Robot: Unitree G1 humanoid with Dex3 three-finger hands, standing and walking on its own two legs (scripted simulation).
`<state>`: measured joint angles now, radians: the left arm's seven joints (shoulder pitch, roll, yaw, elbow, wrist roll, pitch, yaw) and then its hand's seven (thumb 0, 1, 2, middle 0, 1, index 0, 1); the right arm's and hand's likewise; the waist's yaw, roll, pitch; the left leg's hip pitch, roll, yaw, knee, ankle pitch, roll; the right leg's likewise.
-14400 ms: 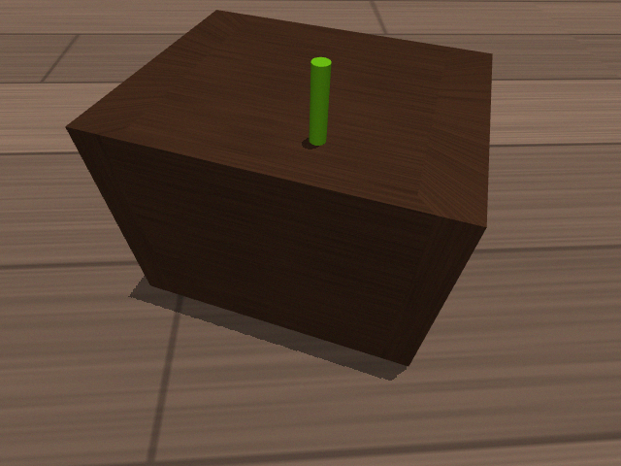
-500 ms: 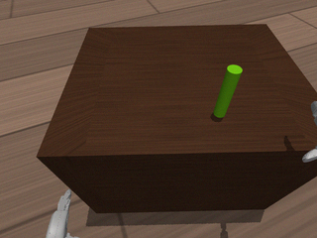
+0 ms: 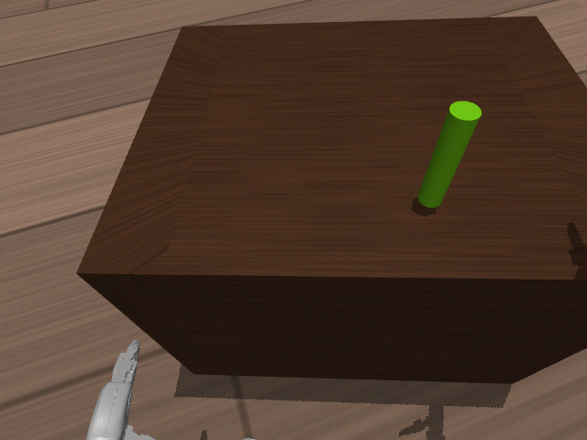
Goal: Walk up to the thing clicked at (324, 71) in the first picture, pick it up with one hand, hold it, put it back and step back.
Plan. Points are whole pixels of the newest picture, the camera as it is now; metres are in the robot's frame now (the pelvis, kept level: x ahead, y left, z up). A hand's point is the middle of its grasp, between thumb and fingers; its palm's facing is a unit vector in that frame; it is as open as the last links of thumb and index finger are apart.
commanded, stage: go down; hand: right
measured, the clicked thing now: (445, 160) +0.53 -0.18 +0.04
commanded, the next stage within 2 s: approach in 1.50 s
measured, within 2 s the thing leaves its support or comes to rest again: neither
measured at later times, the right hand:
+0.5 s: hand out of the picture +0.43 -0.36 +0.14, palm faces +0.13 +0.99 +0.02, open 17.7 cm
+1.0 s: hand out of the picture +0.45 -0.36 +0.15, palm faces +0.14 +0.99 +0.02, open 17.7 cm
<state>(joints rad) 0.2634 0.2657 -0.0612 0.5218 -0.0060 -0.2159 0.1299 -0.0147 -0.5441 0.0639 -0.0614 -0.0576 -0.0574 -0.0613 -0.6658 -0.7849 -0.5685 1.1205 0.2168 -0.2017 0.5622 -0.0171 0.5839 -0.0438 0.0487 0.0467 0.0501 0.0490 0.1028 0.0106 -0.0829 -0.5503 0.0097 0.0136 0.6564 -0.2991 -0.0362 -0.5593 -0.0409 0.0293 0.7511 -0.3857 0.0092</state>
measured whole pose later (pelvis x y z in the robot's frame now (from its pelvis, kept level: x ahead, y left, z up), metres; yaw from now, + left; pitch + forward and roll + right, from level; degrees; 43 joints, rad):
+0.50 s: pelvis -0.01 -0.01 -0.01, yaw +0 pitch +14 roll +3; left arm 0.28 0.27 -0.07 0.46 0.01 -0.21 0.12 -0.01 -0.55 0.07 -0.06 -0.06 -0.06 -0.06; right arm -0.82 -0.89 -0.58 1.23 0.16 -0.18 0.57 -0.02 0.60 -0.05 0.05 0.05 0.05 0.05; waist 0.14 0.01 -0.10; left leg -0.67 0.01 0.02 0.74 -0.32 -0.04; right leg -0.69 -0.04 0.04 0.86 -0.42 0.00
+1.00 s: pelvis -0.01 -0.01 -0.02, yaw +1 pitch +16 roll +4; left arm 0.29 0.27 -0.08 0.39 0.02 -0.20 0.11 -0.02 -0.55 0.07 -0.06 -0.05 -0.05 -0.06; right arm -0.92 -0.97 -0.59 1.31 0.11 -0.16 0.56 -0.02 0.60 -0.05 0.05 0.05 0.05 0.05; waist 0.16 0.00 -0.11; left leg -0.73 0.00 0.02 0.78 -0.33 -0.04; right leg -0.75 -0.05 0.04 0.90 -0.44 0.00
